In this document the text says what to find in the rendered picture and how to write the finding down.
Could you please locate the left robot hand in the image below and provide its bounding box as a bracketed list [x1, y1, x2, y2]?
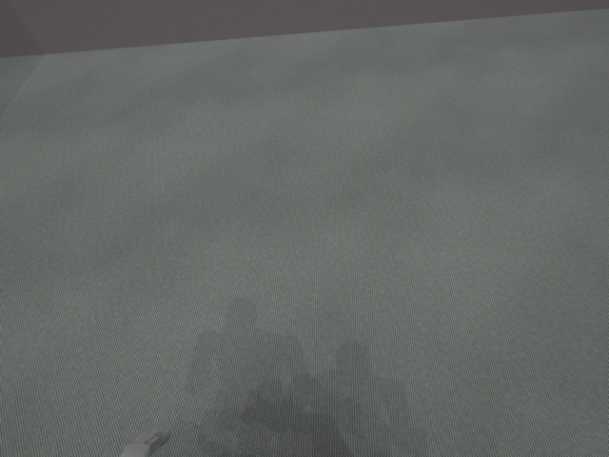
[120, 428, 170, 457]

